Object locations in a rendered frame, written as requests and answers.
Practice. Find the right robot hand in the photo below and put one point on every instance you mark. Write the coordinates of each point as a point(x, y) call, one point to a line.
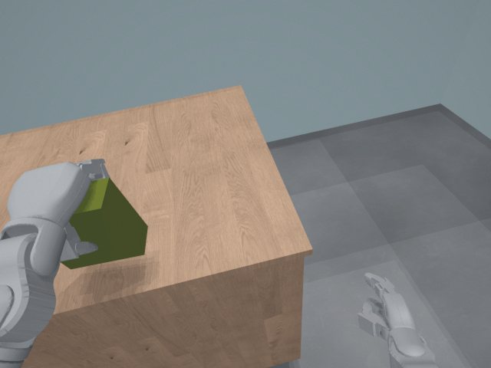
point(377, 318)

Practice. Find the table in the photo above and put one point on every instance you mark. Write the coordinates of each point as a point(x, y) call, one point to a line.
point(221, 282)

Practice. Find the robot right forearm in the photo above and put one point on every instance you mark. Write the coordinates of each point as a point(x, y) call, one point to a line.
point(408, 349)

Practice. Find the robot left forearm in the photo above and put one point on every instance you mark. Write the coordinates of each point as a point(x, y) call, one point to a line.
point(30, 256)

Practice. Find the sponge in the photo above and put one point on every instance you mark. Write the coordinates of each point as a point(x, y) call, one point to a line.
point(107, 219)

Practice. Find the left robot hand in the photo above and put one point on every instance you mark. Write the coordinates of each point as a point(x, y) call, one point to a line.
point(54, 193)

